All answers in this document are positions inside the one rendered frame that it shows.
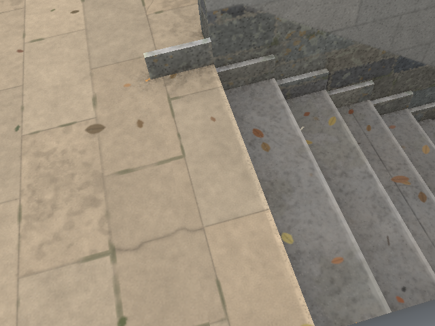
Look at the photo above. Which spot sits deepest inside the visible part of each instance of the stairs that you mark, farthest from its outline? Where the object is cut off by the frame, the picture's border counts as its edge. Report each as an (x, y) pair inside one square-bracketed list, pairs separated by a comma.
[(352, 194)]

